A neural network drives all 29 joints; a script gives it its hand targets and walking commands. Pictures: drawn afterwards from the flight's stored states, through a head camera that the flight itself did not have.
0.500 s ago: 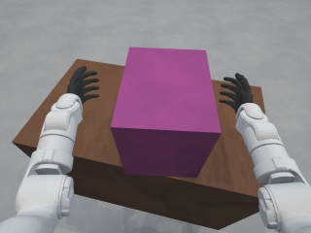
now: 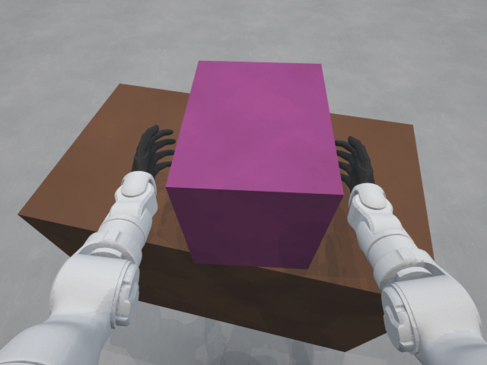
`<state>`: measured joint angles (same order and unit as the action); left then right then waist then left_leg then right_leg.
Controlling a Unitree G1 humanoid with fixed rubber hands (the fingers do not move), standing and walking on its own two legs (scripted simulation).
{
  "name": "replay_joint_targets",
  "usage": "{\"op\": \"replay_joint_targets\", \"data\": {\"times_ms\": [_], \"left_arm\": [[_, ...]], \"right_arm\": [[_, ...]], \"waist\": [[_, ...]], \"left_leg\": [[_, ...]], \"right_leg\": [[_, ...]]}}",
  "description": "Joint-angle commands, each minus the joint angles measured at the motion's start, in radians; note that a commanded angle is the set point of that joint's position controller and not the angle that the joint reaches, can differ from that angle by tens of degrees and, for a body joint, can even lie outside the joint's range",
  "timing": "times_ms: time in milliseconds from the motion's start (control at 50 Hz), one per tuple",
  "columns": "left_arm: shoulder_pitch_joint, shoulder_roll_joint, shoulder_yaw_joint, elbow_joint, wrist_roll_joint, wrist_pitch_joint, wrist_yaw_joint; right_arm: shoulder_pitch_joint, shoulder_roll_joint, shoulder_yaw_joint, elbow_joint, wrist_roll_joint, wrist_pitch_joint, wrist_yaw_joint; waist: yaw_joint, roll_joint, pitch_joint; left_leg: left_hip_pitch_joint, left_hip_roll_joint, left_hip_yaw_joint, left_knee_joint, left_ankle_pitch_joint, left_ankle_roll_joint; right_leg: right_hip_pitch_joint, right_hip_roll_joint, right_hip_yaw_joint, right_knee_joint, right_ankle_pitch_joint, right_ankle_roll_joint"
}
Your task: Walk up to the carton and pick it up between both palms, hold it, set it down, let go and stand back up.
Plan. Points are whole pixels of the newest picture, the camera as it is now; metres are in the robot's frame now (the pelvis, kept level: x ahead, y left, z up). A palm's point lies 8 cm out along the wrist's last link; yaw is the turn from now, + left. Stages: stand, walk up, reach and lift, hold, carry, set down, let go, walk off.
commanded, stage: reach and lift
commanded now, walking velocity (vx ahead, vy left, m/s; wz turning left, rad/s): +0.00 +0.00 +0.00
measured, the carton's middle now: (254, 168) +0.46 +0.02 +0.02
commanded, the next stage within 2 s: none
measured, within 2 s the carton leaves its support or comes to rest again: neither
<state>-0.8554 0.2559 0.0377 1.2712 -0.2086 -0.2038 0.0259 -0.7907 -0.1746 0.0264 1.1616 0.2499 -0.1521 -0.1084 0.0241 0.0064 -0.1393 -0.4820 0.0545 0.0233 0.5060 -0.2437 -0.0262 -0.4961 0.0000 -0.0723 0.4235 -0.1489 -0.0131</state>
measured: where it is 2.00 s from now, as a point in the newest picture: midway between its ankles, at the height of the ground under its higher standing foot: outside the picture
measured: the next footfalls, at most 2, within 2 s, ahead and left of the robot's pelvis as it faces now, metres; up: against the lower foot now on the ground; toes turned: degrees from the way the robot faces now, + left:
none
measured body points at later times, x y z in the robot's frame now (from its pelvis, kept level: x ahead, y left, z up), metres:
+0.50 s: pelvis -0.01 +0.00 +0.00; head +0.05 +0.01 +0.45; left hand +0.43 +0.19 +0.06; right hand +0.42 -0.14 +0.05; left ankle -0.01 +0.13 -0.74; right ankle +0.02 -0.11 -0.74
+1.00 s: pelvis +0.03 +0.01 +0.01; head +0.08 +0.02 +0.46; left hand +0.43 +0.19 +0.06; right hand +0.42 -0.14 +0.04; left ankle -0.01 +0.13 -0.74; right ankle +0.03 -0.11 -0.74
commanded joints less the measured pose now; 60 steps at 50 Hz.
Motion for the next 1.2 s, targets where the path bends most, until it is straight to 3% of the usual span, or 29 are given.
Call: {"op": "replay_joint_targets", "data": {"times_ms": [0, 60, 80, 180, 200, 240, 320, 340, 420, 440, 520, 540, 560, 640, 700, 740, 800, 860, 980, 1040, 1060, 1080, 1180], "left_arm": [[-0.398, 0.140, 0.022, -0.096, 0.002, -0.093, 0.015], [-0.458, 0.135, 0.018, -0.100, -0.011, -0.120, 0.022], [-0.458, 0.137, 0.008, -0.108, -0.014, -0.129, 0.029], [-0.446, 0.115, 0.043, -0.098, 0.011, -0.143, 0.021], [-0.447, 0.109, 0.044, -0.109, 0.029, -0.144, 0.020], [-0.443, 0.100, 0.063, -0.109, 0.039, -0.148, 0.022], [-0.469, 0.026, 0.047, -0.148, 0.057, -0.136, 0.025], [-0.468, 0.016, 0.059, -0.134, 0.067, -0.132, 0.023], [-0.467, -0.023, 0.097, -0.142, 0.128, -0.122, 0.021], [-0.458, -0.048, 0.107, -0.149, 0.149, -0.120, 0.023], [-0.436, -0.159, 0.144, -0.191, 0.231, -0.121, 0.012], [-0.426, -0.220, 0.145, -0.198, 0.257, -0.117, 0.006], [-0.433, -0.284, 0.150, -0.199, 0.299, -0.118, -0.009], [-0.398, -0.623, 0.172, -0.161, 0.465, -0.110, -0.105], [-0.348, -0.712, 0.188, -0.174, 0.531, -0.095, -0.132], [-0.324, -0.725, 0.188, -0.209, 0.540, -0.078, -0.134], [-0.265, -0.735, 0.166, -0.223, 0.545, -0.063, -0.129], [-0.208, -0.748, 0.165, -0.252, 0.539, -0.042, -0.132], [-0.184, -0.739, 0.161, -0.302, 0.536, -0.009, -0.136], [-0.170, -0.727, 0.157, -0.329, 0.536, 0.006, -0.143], [-0.165, -0.730, 0.161, -0.340, 0.535, 0.011, -0.144], [-0.175, -0.727, 0.148, -0.341, 0.536, 0.010, -0.148], [-0.142, -0.750, 0.166, -0.364, 0.556, 0.022, -0.155]], "right_arm": [[-0.442, -0.120, 0.015, -0.134, 0.019, -0.070, -0.006], [-0.484, -0.092, 0.014, -0.172, 0.014, -0.078, -0.010], [-0.493, -0.084, 0.015, -0.204, 0.013, -0.081, -0.011], [-0.478, -0.035, 0.016, -0.205, -0.013, -0.078, -0.020], [-0.489, -0.043, 0.015, -0.216, -0.015, -0.079, -0.023], [-0.477, -0.033, -0.005, -0.208, -0.040, -0.084, -0.034], [-0.483, -0.021, -0.067, -0.203, -0.083, -0.089, -0.040], [-0.471, -0.008, -0.074, -0.204, -0.103, -0.086, -0.042], [-0.467, 0.053, -0.125, -0.204, -0.175, -0.074, -0.040], [-0.468, 0.077, -0.126, -0.214, -0.186, -0.074, -0.036], [-0.433, 0.190, -0.168, -0.229, -0.250, -0.088, 0.000], [-0.436, 0.247, -0.162, -0.228, -0.291, -0.091, 0.014], [-0.427, 0.313, -0.184, -0.233, -0.328, -0.094, 0.033], [-0.427, 0.700, -0.214, -0.259, -0.549, -0.107, 0.141], [-0.410, 0.755, -0.243, -0.292, -0.647, -0.130, 0.187], [-0.371, 0.753, -0.242, -0.292, -0.655, -0.146, 0.197], [-0.331, 0.744, -0.201, -0.262, -0.638, -0.172, 0.191], [-0.299, 0.744, -0.173, -0.238, -0.624, -0.190, 0.186], [-0.273, 0.735, -0.171, -0.262, -0.616, -0.205, 0.171], [-0.256, 0.741, -0.169, -0.294, -0.620, -0.200, 0.164], [-0.271, 0.742, -0.168, -0.306, -0.619, -0.197, 0.164], [-0.255, 0.745, -0.163, -0.316, -0.630, -0.197, 0.164], [-0.243, 0.760, -0.174, -0.318, -0.639, -0.199, 0.158]], "waist": [[0.012, 0.031, -0.548], [0.008, 0.015, -0.582], [0.021, 0.004, -0.603], [0.018, -0.024, -0.623], [0.025, -0.001, -0.635], [0.022, -0.005, -0.650], [-0.019, 0.032, -0.628], [-0.024, 0.012, -0.595], [-0.016, 0.017, -0.538], [0.000, 0.004, -0.531], [-0.006, 0.035, -0.517], [0.005, 0.044, -0.516], [-0.009, 0.053, -0.494], [-0.008, 0.038, -0.388], [0.008, 0.016, -0.340], [0.018, 0.014, -0.323], [0.008, 0.022, -0.315], [0.007, 0.017, -0.261], [0.009, 0.018, -0.250], [0.009, -0.005, -0.255], [0.017, 0.013, -0.262], [0.004, 0.003, -0.261], [0.013, 0.002, -0.273]], "left_leg": [[0.067, -0.060, 0.032, -0.004, 0.372, -0.048], [0.030, -0.063, 0.030, 0.000, 0.339, -0.042], [0.028, -0.062, 0.035, 0.009, 0.340, -0.033], [-0.031, -0.072, 0.042, 0.018, 0.345, -0.024], [-0.026, -0.077, 0.051, 0.008, 0.345, -0.027], [-0.015, -0.078, 0.054, 0.013, 0.364, -0.033], [0.052, -0.072, 0.051, 0.017, 0.391, -0.056], [0.056, -0.065, 0.050, 0.010, 0.368, -0.053], [0.065, -0.064, 0.045, -0.021, 0.338, -0.041], [0.079, -0.061, 0.041, -0.030, 0.340, -0.040], [0.138, -0.064, 0.053, -0.049, 0.387, -0.053], [0.168, -0.060, 0.054, -0.056, 0.400, -0.055], [0.180, -0.061, 0.057, -0.063, 0.392, -0.056], [0.203, -0.058, 0.068, -0.132, 0.323, -0.050], [0.213, -0.052, 0.081, -0.168, 0.342, -0.056], [0.234, -0.044, 0.081, -0.170, 0.412, -0.052], [0.263, -0.043, 0.071, -0.156, 0.525, -0.059], [0.329, -0.031, 0.060, -0.137, 0.632, -0.063], [0.310, -0.041, 0.066, -0.141, 0.604, -0.051], [0.259, -0.052, 0.075, -0.173, 0.519, -0.034], [0.252, -0.053, 0.075, -0.176, 0.508, -0.034], [0.247, -0.051, 0.079, -0.185, 0.487, -0.031], [0.245, -0.055, 0.084, -0.192, 0.496, -0.032]], "right_leg": [[0.378, 0.020, 0.073, 0.046, 0.246, 0.003], [0.369, 0.019, 0.074, 0.055, 0.206, 0.006], [0.361, 0.023, 0.075, 0.063, 0.215, 0.005], [0.428, 0.006, 0.092, 0.088, 0.317, 0.013], [0.451, 0.001, 0.098, 0.092, 0.333, 0.011], [0.457, 0.006, 0.097, 0.089, 0.351, 0.016], [0.388, 0.020, 0.070, 0.050, 0.252, -0.002], [0.382, 0.023, 0.059, 0.040, 0.226, -0.005], [0.400, 0.014, 0.064, 0.019, 0.202, -0.007], [0.407, 0.017, 0.061, 0.004, 0.187, -0.005], [0.407, 0.019, 0.053, -0.026, 0.193, -0.013], [0.410, 0.025, 0.042, -0.035, 0.196, -0.018], [0.405, 0.022, 0.032, -0.049, 0.181, -0.021], [0.478, 0.014, -0.001, -0.096, 0.133, -0.008], [0.567, 0.021, -0.018, -0.098, 0.213, 0.008], [0.607, 0.023, -0.028, -0.093, 0.281, 0.015], [0.630, 0.022, -0.018, -0.083, 0.397, 0.024], [0.589, 0.031, -0.014, -0.094, 0.393, 0.025], [0.619, 0.027, -0.014, -0.101, 0.431, 0.021], [0.681, 0.018, -0.007, -0.099, 0.474, 0.032], [0.699, 0.013, -0.006, -0.096, 0.457, 0.026], [0.685, 0.017, -0.008, -0.101, 0.468, 0.036], [0.717, 0.011, -0.012, -0.099, 0.487, 0.026]]}}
